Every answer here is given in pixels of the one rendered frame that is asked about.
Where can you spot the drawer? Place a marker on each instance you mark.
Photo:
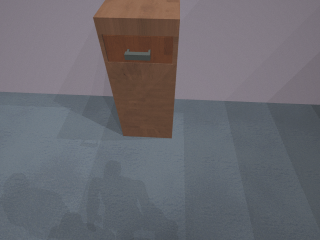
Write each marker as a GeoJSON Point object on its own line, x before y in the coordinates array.
{"type": "Point", "coordinates": [161, 47]}

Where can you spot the handle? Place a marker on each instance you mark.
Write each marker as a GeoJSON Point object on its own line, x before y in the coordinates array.
{"type": "Point", "coordinates": [139, 56]}

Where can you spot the cabinet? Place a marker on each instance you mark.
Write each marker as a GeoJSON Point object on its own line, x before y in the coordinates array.
{"type": "Point", "coordinates": [143, 92]}

